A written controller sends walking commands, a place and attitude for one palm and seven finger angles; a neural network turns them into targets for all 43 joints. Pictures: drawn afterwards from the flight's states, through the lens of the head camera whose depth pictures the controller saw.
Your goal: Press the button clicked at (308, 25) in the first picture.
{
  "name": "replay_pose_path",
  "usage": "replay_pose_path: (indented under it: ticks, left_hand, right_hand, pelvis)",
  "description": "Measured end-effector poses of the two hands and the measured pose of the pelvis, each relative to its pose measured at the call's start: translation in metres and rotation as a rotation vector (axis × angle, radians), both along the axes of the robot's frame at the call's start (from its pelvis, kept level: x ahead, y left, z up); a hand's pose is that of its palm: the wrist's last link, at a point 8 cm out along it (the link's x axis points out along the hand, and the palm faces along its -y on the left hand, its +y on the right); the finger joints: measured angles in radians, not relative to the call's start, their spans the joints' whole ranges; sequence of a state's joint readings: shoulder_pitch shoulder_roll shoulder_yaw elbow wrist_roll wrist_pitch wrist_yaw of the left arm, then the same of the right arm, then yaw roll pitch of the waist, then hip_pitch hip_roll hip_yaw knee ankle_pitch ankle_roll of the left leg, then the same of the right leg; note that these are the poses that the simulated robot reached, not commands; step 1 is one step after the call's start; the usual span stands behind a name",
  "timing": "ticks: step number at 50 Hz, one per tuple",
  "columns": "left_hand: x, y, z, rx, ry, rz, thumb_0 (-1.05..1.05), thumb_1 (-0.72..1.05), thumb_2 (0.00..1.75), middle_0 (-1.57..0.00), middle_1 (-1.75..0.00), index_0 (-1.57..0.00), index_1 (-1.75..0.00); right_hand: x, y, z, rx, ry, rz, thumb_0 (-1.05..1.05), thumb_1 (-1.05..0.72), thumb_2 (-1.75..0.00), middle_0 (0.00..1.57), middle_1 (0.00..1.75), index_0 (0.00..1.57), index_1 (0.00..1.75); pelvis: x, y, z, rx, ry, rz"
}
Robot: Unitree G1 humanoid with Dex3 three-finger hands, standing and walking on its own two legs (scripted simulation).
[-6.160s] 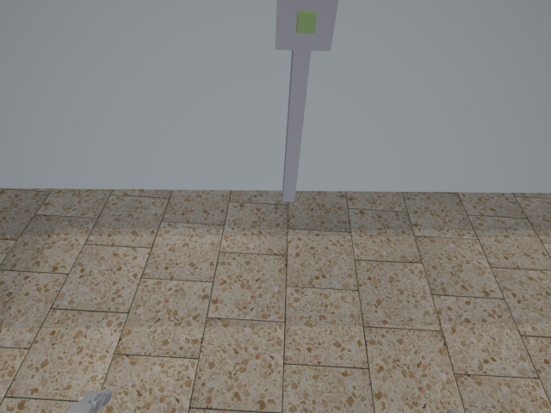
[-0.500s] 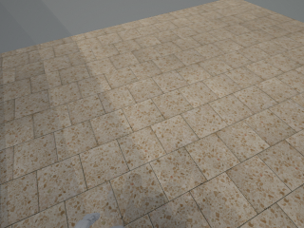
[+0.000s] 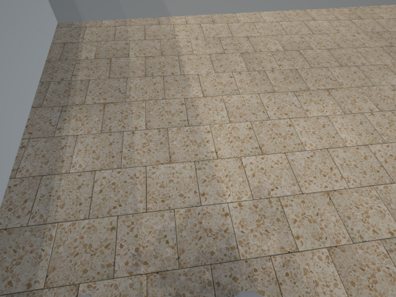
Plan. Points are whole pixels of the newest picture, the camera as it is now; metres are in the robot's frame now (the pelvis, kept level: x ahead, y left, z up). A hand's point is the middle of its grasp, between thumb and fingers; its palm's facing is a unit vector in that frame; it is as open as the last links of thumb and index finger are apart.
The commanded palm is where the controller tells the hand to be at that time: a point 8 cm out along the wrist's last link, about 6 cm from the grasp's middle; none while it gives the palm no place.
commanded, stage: turn to face it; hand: left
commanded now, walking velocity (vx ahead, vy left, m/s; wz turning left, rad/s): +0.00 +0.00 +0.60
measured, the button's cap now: out of the picture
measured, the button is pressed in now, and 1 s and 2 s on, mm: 0 0 0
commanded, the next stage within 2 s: none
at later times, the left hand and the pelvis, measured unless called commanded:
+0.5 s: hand out of the picture -0.05 +0.14 -0.15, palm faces +0.35 -0.90 -0.26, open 7.4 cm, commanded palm none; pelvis -0.04 -0.06 +0.00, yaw +21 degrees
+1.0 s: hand out of the picture -0.10 +0.23 -0.16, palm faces +0.60 -0.76 -0.23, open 7.4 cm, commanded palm none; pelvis -0.07 -0.01 +0.00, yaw +37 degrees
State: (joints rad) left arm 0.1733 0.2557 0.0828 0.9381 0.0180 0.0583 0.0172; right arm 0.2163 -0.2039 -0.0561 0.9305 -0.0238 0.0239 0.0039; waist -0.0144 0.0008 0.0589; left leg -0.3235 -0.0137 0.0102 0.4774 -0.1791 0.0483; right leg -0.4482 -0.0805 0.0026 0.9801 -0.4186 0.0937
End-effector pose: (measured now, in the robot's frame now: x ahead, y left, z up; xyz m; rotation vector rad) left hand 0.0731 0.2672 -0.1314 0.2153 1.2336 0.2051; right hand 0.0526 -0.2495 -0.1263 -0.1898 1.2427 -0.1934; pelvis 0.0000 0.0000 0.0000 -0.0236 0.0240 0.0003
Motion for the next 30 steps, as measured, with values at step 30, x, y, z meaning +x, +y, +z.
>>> replay_pose_path:
  ticks: [30]
  left_hand:
    - [-0.2, -0.077, -0.006, -0.041, 0.066, 0.434, 0.0, 0.9, 0.89, -0.2, -0.3, -0.2, -0.3]
  right_hand:
    - [0.087, -0.004, -0.005, -0.006, 0.006, 0.464, 0.01, -0.91, -0.9, 0.19, 0.3, 0.2, 0.3]
  pelvis:
    - [-0.045, -0.045, -0.005, 0.04, -0.008, 0.424]
